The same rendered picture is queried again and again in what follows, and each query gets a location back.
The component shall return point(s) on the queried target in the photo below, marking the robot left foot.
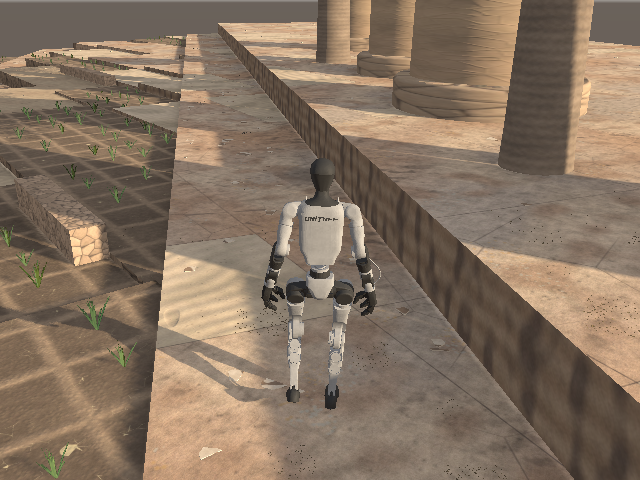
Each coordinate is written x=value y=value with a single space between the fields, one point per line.
x=293 y=395

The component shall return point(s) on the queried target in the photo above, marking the left robot hand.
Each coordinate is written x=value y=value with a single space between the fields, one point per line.
x=267 y=296

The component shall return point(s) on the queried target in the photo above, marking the robot left upper arm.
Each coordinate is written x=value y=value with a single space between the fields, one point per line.
x=289 y=211

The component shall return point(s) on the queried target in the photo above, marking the right robot hand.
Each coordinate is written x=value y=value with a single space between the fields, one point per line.
x=370 y=301

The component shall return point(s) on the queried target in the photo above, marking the robot right upper arm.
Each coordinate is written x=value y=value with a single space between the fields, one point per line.
x=353 y=213

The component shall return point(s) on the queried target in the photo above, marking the left robot forearm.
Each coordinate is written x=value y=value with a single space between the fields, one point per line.
x=274 y=268

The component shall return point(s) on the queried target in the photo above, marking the humanoid robot torso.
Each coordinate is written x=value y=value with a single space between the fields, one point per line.
x=320 y=241

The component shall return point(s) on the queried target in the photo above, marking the right robot forearm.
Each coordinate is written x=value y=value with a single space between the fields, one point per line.
x=365 y=272

